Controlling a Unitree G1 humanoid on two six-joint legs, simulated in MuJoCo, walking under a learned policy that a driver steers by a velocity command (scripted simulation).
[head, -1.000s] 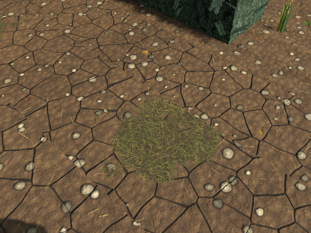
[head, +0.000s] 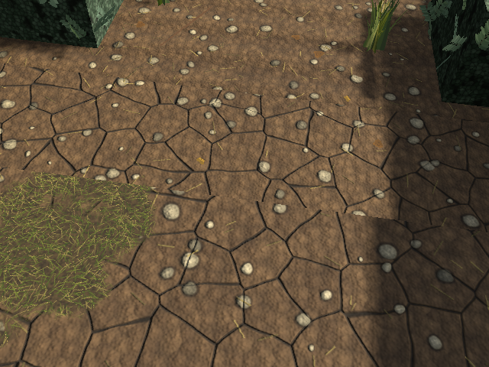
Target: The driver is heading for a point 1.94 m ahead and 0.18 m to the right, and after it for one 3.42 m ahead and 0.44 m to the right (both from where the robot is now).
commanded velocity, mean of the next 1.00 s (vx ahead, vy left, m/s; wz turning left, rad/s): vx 0.02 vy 0.00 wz -0.35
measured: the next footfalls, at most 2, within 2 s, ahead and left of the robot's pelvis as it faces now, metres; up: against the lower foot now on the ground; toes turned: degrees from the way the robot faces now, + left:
right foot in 0.08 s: +0.09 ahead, -0.16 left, +0.00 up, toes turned -6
left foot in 0.56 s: +0.16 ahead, +0.07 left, +0.00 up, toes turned -17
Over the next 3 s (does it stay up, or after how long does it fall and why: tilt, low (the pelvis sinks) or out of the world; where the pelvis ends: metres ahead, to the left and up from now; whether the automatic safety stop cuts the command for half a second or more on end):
stays up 1.19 -0.33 -0.34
